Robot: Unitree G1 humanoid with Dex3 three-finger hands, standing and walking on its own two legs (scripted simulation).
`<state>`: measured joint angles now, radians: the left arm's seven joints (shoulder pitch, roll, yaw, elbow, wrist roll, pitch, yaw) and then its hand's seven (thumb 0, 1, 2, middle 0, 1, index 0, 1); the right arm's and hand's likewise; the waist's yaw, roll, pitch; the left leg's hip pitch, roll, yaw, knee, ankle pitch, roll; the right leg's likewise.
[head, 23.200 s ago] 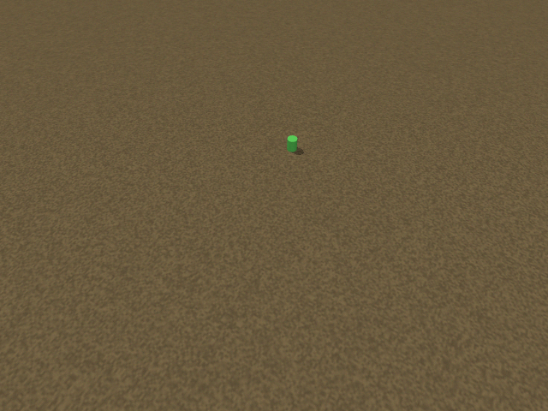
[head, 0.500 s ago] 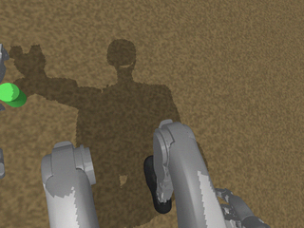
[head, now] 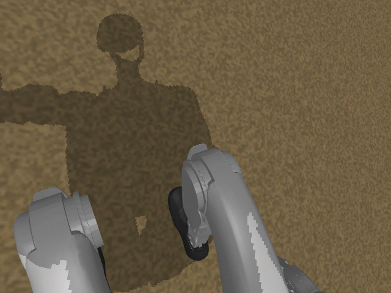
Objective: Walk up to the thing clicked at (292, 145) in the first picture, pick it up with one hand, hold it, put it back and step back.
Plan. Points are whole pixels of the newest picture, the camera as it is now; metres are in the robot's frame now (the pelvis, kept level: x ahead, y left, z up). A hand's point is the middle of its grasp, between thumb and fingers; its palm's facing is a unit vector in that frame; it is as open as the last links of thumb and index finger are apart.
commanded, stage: rest palm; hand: left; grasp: from above
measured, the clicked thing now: out of the picture +0.47 +0.33 -0.28
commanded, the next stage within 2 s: close in 0.72 s
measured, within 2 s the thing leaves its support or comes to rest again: neither
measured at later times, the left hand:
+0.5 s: hand out of the picture +0.46 +0.32 -0.24, palm faces -0.46 -0.15 -0.88, open 13.5 cm
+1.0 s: hand out of the picture +0.46 +0.32 -0.26, palm faces -0.45 -0.14 -0.88, open 12.7 cm
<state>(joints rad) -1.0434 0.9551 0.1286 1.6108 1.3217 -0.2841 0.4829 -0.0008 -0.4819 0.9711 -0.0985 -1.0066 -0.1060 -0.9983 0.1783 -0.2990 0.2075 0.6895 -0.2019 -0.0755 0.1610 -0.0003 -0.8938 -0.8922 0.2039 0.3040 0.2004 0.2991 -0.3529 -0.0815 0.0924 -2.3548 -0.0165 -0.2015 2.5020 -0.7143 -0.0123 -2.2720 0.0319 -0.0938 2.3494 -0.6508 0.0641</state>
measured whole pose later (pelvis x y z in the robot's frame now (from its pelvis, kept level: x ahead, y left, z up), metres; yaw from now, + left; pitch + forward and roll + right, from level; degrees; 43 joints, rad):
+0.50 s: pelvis +0.00 +0.00 +0.00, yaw -2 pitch +31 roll -14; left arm -1.08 0.98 0.13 1.70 1.31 -0.23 0.54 0.00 -0.44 1.02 -0.12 -1.05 -0.12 -1.04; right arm 0.10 -0.31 0.25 0.65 -0.23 -0.15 0.20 0.00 -0.90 -0.90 0.20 0.30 0.20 0.30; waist -0.38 -0.10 0.11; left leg -2.35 -0.01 -0.22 2.53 -0.73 0.00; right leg -2.26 0.04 -0.11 2.36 -0.66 0.07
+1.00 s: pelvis +0.00 +0.01 -0.01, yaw -3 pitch +28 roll -15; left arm -1.08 1.04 0.13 1.76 1.34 -0.24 0.61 0.00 -0.33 0.96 -0.16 -1.08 -0.19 -1.05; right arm 0.12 -0.33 0.29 0.65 -0.26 -0.18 0.23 0.00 -0.90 -0.89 0.20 0.30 0.20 0.30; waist -0.40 -0.13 0.14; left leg -2.35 -0.01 -0.25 2.56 -0.73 0.01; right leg -2.25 0.05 -0.13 2.36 -0.64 0.07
